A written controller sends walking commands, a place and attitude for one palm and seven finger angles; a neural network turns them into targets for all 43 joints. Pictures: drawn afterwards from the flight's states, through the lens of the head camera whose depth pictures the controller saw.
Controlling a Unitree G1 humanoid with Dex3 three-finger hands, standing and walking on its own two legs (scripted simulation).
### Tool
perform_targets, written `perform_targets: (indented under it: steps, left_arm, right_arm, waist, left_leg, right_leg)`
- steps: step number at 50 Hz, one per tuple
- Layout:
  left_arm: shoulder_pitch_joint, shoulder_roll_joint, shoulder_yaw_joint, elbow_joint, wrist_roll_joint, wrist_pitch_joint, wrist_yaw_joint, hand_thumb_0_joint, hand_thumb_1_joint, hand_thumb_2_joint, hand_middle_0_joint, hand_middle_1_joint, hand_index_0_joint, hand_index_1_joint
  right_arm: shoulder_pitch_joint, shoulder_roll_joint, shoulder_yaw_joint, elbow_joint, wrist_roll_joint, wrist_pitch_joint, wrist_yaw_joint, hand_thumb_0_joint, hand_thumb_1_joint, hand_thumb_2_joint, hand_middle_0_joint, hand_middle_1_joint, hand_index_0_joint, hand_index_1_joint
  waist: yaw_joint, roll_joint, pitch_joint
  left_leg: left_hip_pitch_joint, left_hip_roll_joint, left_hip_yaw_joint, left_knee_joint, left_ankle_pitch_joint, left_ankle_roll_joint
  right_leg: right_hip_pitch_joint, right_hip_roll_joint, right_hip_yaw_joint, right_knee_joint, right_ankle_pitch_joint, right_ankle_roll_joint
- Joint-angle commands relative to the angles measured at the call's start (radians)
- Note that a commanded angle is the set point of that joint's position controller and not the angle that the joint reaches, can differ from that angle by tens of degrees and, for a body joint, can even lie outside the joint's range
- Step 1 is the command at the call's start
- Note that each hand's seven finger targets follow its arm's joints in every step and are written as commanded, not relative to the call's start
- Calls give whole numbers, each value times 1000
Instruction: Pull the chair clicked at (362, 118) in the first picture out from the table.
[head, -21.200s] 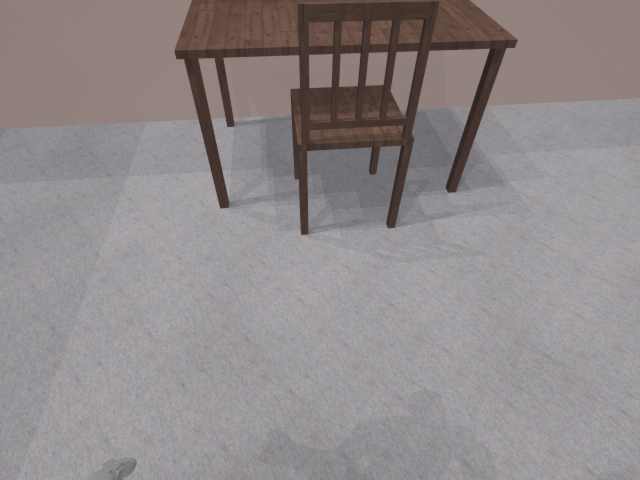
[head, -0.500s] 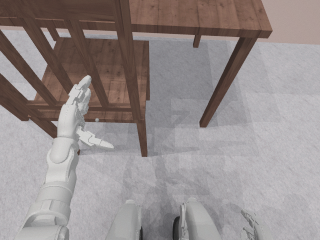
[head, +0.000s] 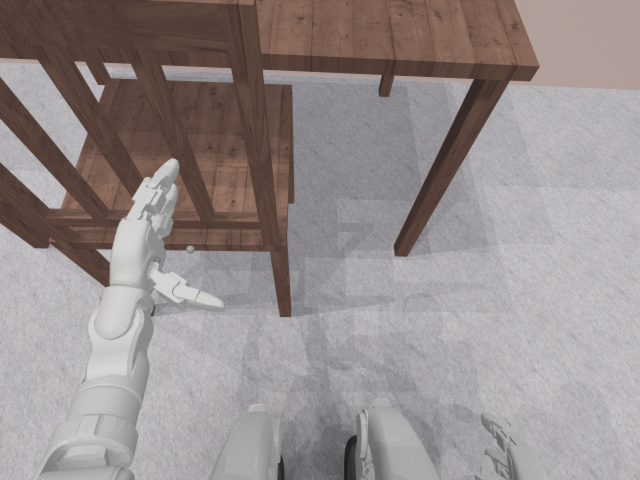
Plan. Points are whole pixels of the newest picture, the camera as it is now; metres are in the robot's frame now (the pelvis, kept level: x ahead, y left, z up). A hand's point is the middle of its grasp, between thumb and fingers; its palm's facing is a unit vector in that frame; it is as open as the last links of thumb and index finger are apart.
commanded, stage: aim the fingers beside a spindle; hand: left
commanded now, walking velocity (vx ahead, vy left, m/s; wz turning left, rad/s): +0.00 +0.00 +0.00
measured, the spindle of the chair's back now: (114, 151) +0.51 +0.27 +0.05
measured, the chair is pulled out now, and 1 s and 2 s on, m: -0.01 -0.01 -0.01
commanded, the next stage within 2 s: none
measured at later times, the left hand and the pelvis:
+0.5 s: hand (184, 257) +0.37 +0.17 +0.02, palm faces -0.02 -1.00 -0.04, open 17.0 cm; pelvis +0.02 +0.00 +0.00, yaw +0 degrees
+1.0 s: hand (186, 268) +0.36 +0.17 +0.02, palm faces -0.04 -1.00 -0.03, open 17.0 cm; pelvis +0.01 -0.01 +0.00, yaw +1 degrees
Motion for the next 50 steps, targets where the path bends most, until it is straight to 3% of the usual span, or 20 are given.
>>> perform_targets:
  steps: [1, 4, 8, 11, 13, 15, 18, 19, 20, 25, 27, 30, 31, 32, 34, 36, 39, 42, 44, 50]
  left_arm:
    - [-204, 187, 99, -273, -38, -75, 27, 0, -500, 300, -60, -80, -60, -80]
    - [-155, 161, 71, -295, -28, -70, 26, 0, -500, 300, -60, -80, -60, -80]
    - [-127, 121, 27, -264, -23, -48, 6, 0, -500, 300, -60, -80, -60, -80]
    - [-92, 107, 13, -304, -32, -42, -13, 0, -500, 300, -60, -80, -60, -80]
    - [-105, 89, -6, -351, -42, -42, -14, 0, -500, 300, -60, -80, -60, -80]
    - [-119, 119, 18, -369, -43, -46, -4, 0, -500, 300, -60, -80, -60, -80]
    - [-87, 142, 51, -407, -34, -58, 16, 0, -500, 300, -60, -80, -60, -80]
    - [-82, 113, 22, -409, -32, -58, 18, 0, -500, 300, -60, -80, -60, -80]
    - [-80, 147, 49, -411, -29, -60, 25, 0, -500, 300, -60, -80, -60, -80]
    - [20, 87, -8, -410, -23, -35, 15, 0, -500, 300, -60, -80, -60, -80]
    - [39, 68, -23, -423, -33, -20, 7, 0, -500, 300, -60, -80, -60, -80]
    - [68, 120, 37, -401, -39, -12, 10, 0, -500, 300, -60, -80, -60, -80]
    - [34, 91, 6, -425, -36, -19, 10, 0, -500, 300, -60, -80, -60, -80]
    - [26, 107, 24, -432, -39, -24, 15, 0, -500, 300, -60, -80, -60, -80]
    - [19, 106, 25, -461, -40, -41, 20, 0, -500, 300, -60, -80, -60, -80]
    - [18, 146, 61, -490, -41, -58, 21, 0, -500, 300, -60, -80, -60, -80]
    - [0, 128, 31, -470, -39, -60, 9, 0, -500, 300, -60, -80, -60, -80]
    - [-32, 108, 7, -399, -42, -41, -12, 0, -500, 300, -60, -80, -60, -80]
    - [-34, 93, -2, -356, -48, -22, -26, 0, -500, 300, -60, -80, -60, -80]
    - [-36, 168, 69, -407, -57, -25, -24, 0, -500, 300, -60, -80, -60, -80]
  right_arm:
    - [53, -152, -64, -109, 0, -31, -6, 0, -900, -900, 200, 300, 200, 300]
    - [51, -145, -65, -117, 2, -26, -1, 0, -900, -900, 200, 300, 200, 300]
    - [51, -148, -65, -116, 5, -19, 5, 0, -900, -900, 200, 300, 200, 300]
    - [47, -150, -70, -128, 8, -22, 5, 0, -900, -900, 200, 300, 200, 300]
    - [45, -147, -72, -133, 8, -24, 4, 0, -900, -900, 200, 300, 200, 300]
    - [44, -151, -73, -128, 6, -26, 0, 0, -900, -900, 200, 300, 200, 300]
    - [40, -143, -74, -128, 1, -29, -1, 0, -900, -900, 200, 300, 200, 300]
    - [35, -139, -71, -130, 0, -29, 1, 0, -900, -900, 200, 300, 200, 300]
    - [37, -143, -72, -129, 0, -29, 1, 0, -900, -900, 200, 300, 200, 300]
    - [32, -140, -74, -142, 2, -25, 11, 0, -900, -900, 200, 300, 200, 300]
    - [29, -141, -76, -145, 5, -21, 13, 0, -900, -900, 200, 300, 200, 300]
    - [23, -144, -74, -152, 8, -19, 7, 0, -900, -900, 200, 300, 200, 300]
    - [16, -137, -70, -153, 6, -19, 7, 0, -900, -900, 200, 300, 200, 300]
    - [14, -137, -71, -152, 6, -21, 5, 0, -900, -900, 200, 300, 200, 300]
    - [9, -132, -70, -153, 4, -27, 2, 0, -900, -900, 200, 300, 200, 300]
    - [11, -133, -70, -152, 2, -32, -3, 0, -900, -900, 200, 300, 200, 300]
    - [4, -132, -65, -141, 3, -39, -6, 0, -900, -900, 200, 300, 200, 300]
    - [7, -141, -64, -127, 6, -45, -11, 0, -900, -900, 200, 300, 200, 300]
    - [7, -144, -63, -128, 9, -47, -12, 0, -900, -900, 200, 300, 200, 300]
    - [9, -144, -66, -147, 8, -53, -13, 0, -900, -900, 200, 300, 200, 300]
  waist:
    - [10, 35, -473]
    - [12, 28, -460]
    - [-9, -3, -388]
    - [4, 46, -408]
    - [0, 36, -432]
    - [-6, 26, -429]
    - [13, 44, -455]
    - [7, 53, -443]
    - [13, 52, -444]
    - [18, 64, -437]
    - [9, 27, -431]
    - [20, -15, -397]
    - [9, 2, -396]
    - [14, -8, -392]
    - [14, 0, -403]
    - [25, 18, -440]
    - [11, 42, -401]
    - [-13, 14, -362]
    - [-14, -6, -351]
    - [28, 44, -446]
  left_leg:
    - [289, -4, -46, -192, 328, -19]
    - [269, -5, -40, -193, 344, -18]
    - [240, -3, -41, -187, 316, -13]
    - [287, -1, -47, -193, 351, -19]
    - [309, 0, -49, -188, 374, -18]
    - [312, 3, -58, -181, 386, -18]
    - [328, 2, -55, -179, 415, -25]
    - [327, -1, -52, -180, 412, -23]
    - [320, 1, -56, -180, 418, -24]
    - [344, 5, -58, -188, 456, -30]
    - [331, 6, -55, -185, 443, -26]
    - [250, -3, -46, -187, 357, -17]
    - [256, -5, -43, -185, 348, -15]
    - [245, -7, -41, -183, 332, -14]
    - [248, -10, -36, -179, 322, -10]
    - [262, -10, -37, -178, 347, -13]
    - [254, -10, -36, -178, 308, -13]
    - [219, -10, -39, -170, 256, -9]
    - [195, -13, -37, -168, 220, -6]
    - [226, -14, -35, -169, 294, -9]
  right_leg:
    - [297, 21, 44, -137, 214, -13]
    - [322, 21, 46, -134, 245, -12]
    - [287, 23, 41, -137, 228, -11]
    - [272, 21, 34, -132, 233, -17]
    - [281, 19, 34, -134, 250, -15]
    - [262, 22, 30, -124, 250, -15]
    - [278, 20, 33, -115, 270, -15]
    - [277, 19, 34, -120, 271, -14]
    - [276, 20, 31, -111, 269, -17]
    - [271, 21, 24, -113, 279, -19]
    - [281, 20, 26, -121, 286, -14]
    - [317, 21, 33, -126, 260, -14]
    - [307, 20, 35, -126, 257, -12]
    - [313, 19, 38, -128, 247, -12]
    - [322, 19, 46, -132, 245, -11]
    - [335, 19, 48, -124, 262, -13]
    - [308, 19, 49, -134, 224, -13]
    - [277, 20, 49, -142, 182, -10]
    - [275, 19, 52, -150, 151, -9]
    - [325, 16, 58, -126, 214, -16]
